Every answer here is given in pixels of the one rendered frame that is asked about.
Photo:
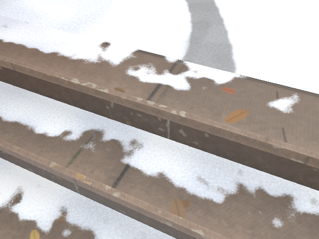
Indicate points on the stairs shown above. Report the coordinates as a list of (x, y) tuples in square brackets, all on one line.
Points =
[(37, 204)]

